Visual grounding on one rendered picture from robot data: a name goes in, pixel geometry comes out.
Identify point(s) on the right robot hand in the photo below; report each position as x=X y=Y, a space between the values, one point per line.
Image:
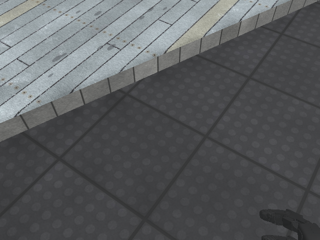
x=292 y=221

